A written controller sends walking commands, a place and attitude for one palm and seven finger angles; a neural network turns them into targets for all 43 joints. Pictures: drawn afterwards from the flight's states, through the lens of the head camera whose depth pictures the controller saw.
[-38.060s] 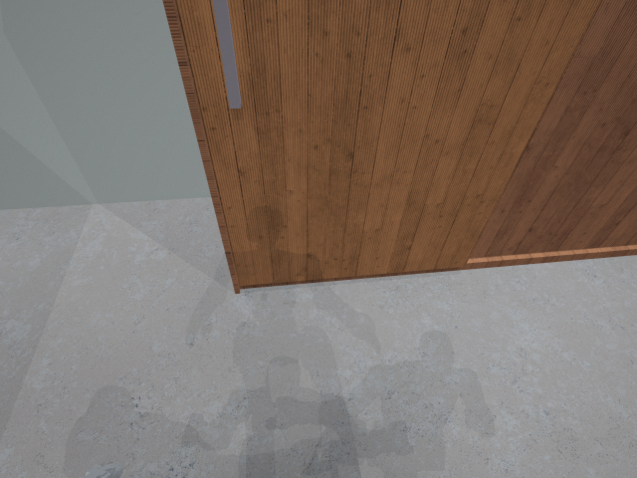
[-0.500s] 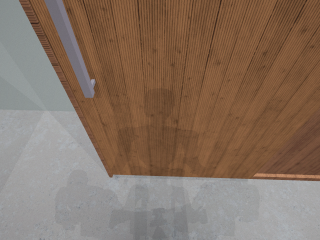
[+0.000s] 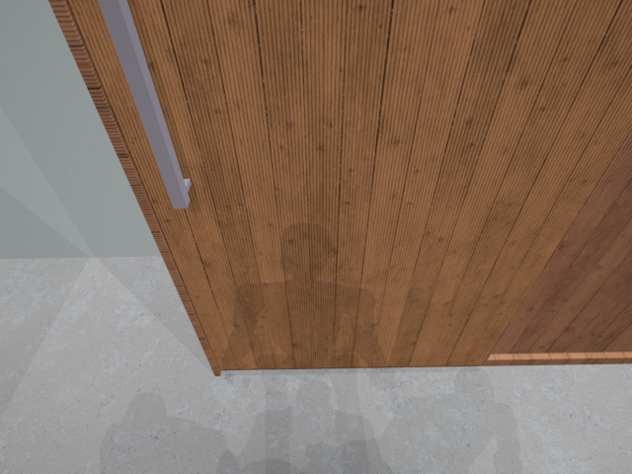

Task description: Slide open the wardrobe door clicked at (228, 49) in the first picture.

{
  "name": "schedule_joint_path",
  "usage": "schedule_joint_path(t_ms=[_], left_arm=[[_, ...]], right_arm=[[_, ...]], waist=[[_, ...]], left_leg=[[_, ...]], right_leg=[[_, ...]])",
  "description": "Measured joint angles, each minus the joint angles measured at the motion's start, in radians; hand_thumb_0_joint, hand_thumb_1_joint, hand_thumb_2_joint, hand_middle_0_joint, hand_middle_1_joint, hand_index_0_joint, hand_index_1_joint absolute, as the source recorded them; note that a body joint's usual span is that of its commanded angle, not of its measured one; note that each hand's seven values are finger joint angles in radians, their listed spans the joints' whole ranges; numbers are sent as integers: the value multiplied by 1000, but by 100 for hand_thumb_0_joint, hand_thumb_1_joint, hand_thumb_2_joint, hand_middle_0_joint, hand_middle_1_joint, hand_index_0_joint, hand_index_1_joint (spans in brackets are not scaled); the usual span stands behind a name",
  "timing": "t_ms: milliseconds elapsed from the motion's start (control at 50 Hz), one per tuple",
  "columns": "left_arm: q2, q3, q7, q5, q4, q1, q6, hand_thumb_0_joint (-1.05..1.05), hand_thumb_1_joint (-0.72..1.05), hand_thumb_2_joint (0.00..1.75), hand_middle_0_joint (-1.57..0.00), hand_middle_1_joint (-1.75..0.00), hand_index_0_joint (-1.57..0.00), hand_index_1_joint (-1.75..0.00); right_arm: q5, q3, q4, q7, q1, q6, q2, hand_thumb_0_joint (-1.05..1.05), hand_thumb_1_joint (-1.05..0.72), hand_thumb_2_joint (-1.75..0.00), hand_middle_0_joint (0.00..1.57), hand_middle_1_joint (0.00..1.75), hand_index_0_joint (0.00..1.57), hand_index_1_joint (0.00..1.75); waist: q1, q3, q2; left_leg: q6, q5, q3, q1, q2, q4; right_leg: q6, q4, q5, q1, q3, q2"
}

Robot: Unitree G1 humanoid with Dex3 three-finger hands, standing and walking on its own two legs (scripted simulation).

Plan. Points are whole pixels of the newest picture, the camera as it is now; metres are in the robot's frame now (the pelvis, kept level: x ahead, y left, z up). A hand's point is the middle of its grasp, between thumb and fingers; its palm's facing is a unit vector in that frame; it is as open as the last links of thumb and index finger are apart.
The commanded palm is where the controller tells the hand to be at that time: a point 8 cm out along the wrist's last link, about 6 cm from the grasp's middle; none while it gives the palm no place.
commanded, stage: come to a stop and stand still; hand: left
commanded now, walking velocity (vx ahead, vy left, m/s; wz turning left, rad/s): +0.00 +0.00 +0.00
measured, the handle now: (157, 111) +0.57 +0.26 +0.20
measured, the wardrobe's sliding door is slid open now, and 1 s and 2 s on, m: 0.00 0.00 0.00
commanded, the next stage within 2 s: look again from close up in 0.44 s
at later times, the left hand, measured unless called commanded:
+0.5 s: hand out of the picture +0.02 +0.23 -0.15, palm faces +0.00 -0.95 -0.33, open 7.4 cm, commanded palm none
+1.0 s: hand out of the picture +0.05 +0.23 -0.15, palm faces -0.02 -0.94 -0.34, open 7.4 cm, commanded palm none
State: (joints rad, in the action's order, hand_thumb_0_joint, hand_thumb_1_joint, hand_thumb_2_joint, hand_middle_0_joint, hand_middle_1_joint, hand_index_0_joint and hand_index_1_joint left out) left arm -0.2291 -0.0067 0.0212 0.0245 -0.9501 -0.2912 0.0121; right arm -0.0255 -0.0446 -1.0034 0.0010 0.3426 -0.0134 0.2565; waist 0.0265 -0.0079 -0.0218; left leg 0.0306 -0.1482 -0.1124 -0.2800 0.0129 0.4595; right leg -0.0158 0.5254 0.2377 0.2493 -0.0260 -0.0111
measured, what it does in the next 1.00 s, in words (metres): stands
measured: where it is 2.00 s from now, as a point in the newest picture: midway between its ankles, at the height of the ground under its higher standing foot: outside the picture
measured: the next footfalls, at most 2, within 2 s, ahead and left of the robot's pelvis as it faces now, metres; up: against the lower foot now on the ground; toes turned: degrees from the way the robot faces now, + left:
none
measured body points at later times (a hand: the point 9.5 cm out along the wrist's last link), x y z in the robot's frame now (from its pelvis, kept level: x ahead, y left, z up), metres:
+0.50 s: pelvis -0.02 -0.01 +0.00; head -0.03 -0.02 +0.45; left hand +0.02 +0.27 -0.13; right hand +0.01 -0.29 -0.14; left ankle +0.07 +0.10 -0.73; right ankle +0.03 -0.11 -0.73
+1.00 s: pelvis +0.00 -0.01 +0.01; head +0.01 -0.02 +0.46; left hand +0.05 +0.28 -0.12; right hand +0.04 -0.30 -0.14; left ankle +0.07 +0.10 -0.74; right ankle +0.03 -0.11 -0.74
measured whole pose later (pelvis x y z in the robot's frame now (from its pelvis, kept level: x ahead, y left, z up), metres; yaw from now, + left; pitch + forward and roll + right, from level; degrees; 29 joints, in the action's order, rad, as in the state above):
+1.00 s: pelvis +0.00 -0.01 +0.01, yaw +1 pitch -2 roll +0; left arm -0.31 -0.01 0.01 0.02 -1.08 -0.20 0.00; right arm -0.02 -0.02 -1.10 -0.01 0.22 0.00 0.32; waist 0.01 0.04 -0.03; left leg 0.01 -0.09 -0.04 -0.24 0.00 0.37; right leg -0.03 0.42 0.19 0.19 -0.05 0.01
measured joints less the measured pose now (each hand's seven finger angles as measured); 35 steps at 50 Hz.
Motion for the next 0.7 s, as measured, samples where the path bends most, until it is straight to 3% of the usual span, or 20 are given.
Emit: schedule_joint_path(t_ms=[300, 700], left_arm=[[-57, 13, -11, -1, -112, 2, -7, 1, 91, 90, -21, -30, -20, -30], [-68, 2, -15, -1, -110, 88, -14, 1, 91, 90, -21, -30, -20, -30]], right_arm=[[5, -2, -62, 1, -44, 9, 47, 1, -91, -90, 20, 30, 20, 29], [5, 16, -74, -9, -120, 13, 48, 1, -90, -90, 20, 30, 20, 29]], waist=[[-15, 19, 2], [-18, 35, 4]], left_leg=[[-12, -23, 33, -4, 3, -13], [-15, 10, 59, 18, -14, -57]], right_leg=[[-15, -48, -41, -13, -14, 16], [-13, -75, -60, -29, -17, 13]])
